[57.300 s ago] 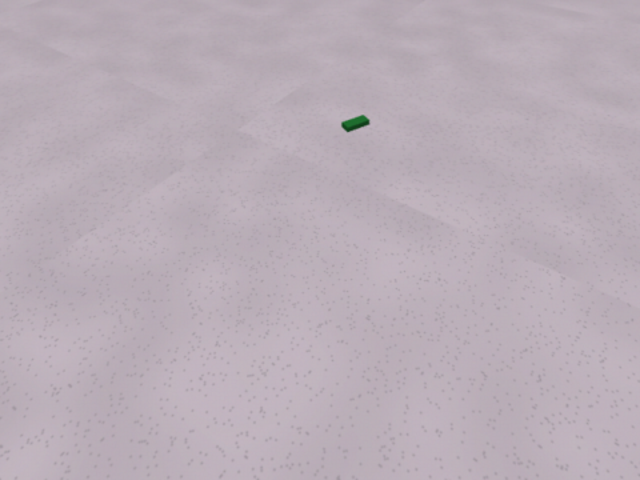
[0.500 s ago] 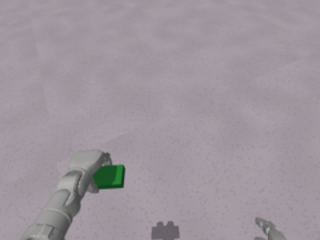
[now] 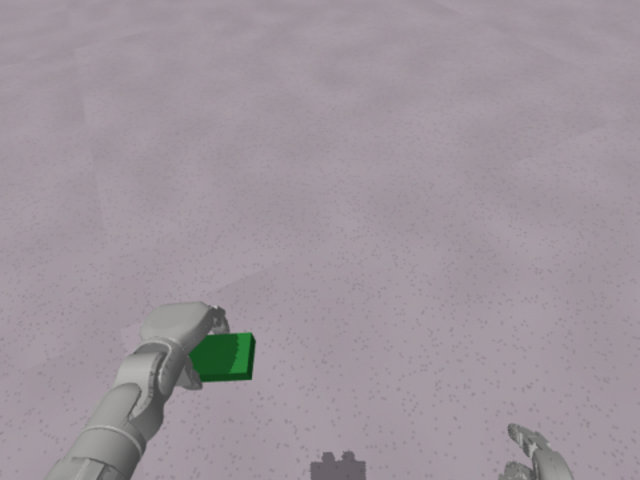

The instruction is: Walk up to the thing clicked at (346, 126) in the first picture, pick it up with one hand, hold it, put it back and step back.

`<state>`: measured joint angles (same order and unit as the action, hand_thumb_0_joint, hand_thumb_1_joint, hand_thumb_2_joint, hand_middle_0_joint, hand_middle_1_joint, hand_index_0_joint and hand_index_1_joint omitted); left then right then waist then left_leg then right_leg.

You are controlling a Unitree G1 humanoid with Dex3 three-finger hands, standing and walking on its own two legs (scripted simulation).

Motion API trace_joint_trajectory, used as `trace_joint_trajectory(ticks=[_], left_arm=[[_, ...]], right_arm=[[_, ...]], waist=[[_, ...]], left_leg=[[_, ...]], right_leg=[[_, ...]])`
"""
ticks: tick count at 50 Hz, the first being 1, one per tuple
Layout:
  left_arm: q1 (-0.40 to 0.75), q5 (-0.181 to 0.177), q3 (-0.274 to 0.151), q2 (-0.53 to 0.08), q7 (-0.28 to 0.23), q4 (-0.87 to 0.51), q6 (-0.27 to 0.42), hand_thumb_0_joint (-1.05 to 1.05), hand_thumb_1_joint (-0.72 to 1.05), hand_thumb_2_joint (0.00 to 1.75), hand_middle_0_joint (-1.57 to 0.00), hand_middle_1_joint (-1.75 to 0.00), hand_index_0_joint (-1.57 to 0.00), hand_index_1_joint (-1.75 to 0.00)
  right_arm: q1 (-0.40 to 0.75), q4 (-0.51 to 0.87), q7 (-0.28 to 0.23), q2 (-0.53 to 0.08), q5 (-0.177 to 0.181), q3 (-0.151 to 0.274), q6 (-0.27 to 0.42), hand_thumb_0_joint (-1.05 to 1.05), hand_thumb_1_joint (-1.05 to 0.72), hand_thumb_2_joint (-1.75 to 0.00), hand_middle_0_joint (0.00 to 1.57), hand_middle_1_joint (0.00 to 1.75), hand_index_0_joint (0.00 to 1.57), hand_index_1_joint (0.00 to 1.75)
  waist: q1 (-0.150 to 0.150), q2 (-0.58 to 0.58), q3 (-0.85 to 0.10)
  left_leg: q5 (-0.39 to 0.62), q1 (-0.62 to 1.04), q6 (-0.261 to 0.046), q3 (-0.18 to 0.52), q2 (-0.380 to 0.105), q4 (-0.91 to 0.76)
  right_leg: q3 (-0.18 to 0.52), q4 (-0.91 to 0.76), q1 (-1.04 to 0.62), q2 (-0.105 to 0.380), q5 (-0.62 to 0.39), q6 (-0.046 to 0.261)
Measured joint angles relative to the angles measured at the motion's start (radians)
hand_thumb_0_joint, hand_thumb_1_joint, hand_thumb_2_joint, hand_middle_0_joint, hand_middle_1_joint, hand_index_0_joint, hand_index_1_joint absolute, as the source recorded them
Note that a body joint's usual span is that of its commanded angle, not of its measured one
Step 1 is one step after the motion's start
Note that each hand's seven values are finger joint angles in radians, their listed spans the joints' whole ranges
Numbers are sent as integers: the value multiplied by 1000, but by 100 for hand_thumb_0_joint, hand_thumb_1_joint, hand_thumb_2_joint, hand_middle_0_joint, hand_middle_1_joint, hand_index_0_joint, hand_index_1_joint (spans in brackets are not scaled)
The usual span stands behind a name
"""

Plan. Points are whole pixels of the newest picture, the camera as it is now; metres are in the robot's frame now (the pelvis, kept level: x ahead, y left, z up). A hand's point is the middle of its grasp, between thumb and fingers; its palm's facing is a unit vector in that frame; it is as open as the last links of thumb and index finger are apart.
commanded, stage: hold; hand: left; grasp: from above
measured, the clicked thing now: (203, 358) +0.30 +0.21 -0.07
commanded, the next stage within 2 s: crouch in 0.70 s
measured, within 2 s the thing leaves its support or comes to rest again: neither
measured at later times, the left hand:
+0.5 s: hand (186, 357) +0.29 +0.22 -0.03, palm faces -0.45 -0.07 -0.89, open 9.0 cm
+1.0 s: hand (192, 358) +0.29 +0.22 -0.05, palm faces -0.46 -0.06 -0.89, open 8.9 cm
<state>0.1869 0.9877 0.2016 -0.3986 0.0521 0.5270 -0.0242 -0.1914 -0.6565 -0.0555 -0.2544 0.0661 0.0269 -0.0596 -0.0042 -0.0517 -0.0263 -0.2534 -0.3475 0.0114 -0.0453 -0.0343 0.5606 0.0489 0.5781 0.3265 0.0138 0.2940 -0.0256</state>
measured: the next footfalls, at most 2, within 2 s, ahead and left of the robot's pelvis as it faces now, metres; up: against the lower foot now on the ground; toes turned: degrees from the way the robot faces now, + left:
none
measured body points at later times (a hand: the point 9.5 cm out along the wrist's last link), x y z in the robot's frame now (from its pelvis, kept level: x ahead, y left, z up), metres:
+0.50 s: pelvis +0.00 +0.00 +0.00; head +0.02 -0.02 +0.45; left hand +0.31 +0.22 +0.02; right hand +0.16 -0.25 -0.11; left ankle +0.02 +0.13 -0.73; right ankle +0.00 -0.14 -0.73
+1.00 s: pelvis +0.01 +0.00 +0.00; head +0.03 -0.01 +0.45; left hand +0.31 +0.22 +0.00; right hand +0.15 -0.25 -0.11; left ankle +0.02 +0.13 -0.73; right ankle +0.00 -0.14 -0.73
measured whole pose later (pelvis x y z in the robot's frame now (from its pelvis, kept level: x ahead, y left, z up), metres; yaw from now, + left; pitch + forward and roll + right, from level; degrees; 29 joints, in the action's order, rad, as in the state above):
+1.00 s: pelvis +0.01 +0.00 +0.00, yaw +0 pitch +3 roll +0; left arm 0.22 1.02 0.20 -0.39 0.00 0.63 0.02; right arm -0.19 -0.65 -0.06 -0.25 0.07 0.03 -0.09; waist 0.00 -0.03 -0.02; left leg -0.24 -0.34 0.01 -0.04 -0.03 0.53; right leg 0.05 0.54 0.31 0.02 0.28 -0.03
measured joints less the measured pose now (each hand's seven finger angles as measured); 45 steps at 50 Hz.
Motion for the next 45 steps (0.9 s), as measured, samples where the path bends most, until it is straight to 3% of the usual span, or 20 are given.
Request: trace_joint_trajectory(ticks=[21, 33, 45], left_arm=[[-4, 2, 2, -5, 16, 2, 11, 0, 18, 33, -76, -46, -79, -43], [17, 10, 4, 1, -23, 25, 7, 0, 17, 34, -77, -46, -80, -42], [17, 7, 8, 4, -4, 46, 13, 0, 18, 32, -77, -44, -80, -41]], right_arm=[[12, 5, -3, 6, 4, -6, -9, 1, -91, -90, 20, 30, 20, 30], [5, -10, -2, 7, 5, 2, -17, 1, -91, -90, 20, 30, 20, 30], [0, -5, -2, 8, 8, 2, -27, 1, -91, -90, 21, 30, 20, 30]], waist=[[-6, 6, 11], [-7, 5, 11], [-2, 6, 5]], left_leg=[[14, 39, -2, -1, 4, -43], [15, 46, -4, -2, 5, -53], [17, 53, -3, -2, 4, -61]], right_leg=[[0, -44, -40, 4, -15, -2], [1, -59, -49, 5, -18, -3], [1, -65, -54, 4, -19, -3]])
